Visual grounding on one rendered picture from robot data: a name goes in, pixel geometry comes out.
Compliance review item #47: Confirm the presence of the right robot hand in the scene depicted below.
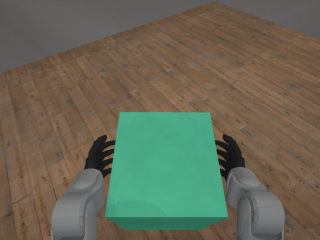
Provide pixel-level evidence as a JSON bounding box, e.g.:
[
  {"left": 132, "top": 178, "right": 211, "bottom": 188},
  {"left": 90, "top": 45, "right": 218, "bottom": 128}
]
[{"left": 215, "top": 134, "right": 245, "bottom": 182}]

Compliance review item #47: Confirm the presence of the left robot forearm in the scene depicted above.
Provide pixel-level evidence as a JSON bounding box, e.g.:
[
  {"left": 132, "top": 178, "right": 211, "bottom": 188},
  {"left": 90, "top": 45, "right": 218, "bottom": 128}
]
[{"left": 50, "top": 168, "right": 106, "bottom": 240}]

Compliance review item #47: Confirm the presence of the left robot hand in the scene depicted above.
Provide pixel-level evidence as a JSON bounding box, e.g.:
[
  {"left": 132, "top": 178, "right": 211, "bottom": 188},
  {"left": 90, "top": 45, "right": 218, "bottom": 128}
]
[{"left": 84, "top": 134, "right": 116, "bottom": 178}]

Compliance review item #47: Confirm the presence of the carton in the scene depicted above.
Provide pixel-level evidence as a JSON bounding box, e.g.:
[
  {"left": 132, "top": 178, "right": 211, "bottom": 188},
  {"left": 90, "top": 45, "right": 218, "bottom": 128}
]
[{"left": 105, "top": 112, "right": 228, "bottom": 230}]

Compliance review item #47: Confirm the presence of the right robot forearm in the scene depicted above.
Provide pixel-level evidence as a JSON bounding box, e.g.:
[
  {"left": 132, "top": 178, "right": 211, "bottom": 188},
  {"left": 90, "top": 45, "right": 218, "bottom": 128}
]
[{"left": 226, "top": 167, "right": 285, "bottom": 240}]

